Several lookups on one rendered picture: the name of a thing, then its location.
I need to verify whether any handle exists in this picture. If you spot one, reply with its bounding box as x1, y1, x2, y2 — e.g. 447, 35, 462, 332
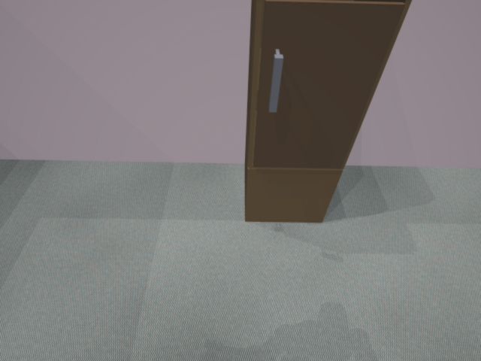
269, 49, 283, 112

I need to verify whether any cupboard door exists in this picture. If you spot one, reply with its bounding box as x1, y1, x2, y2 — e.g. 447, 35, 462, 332
253, 0, 405, 168

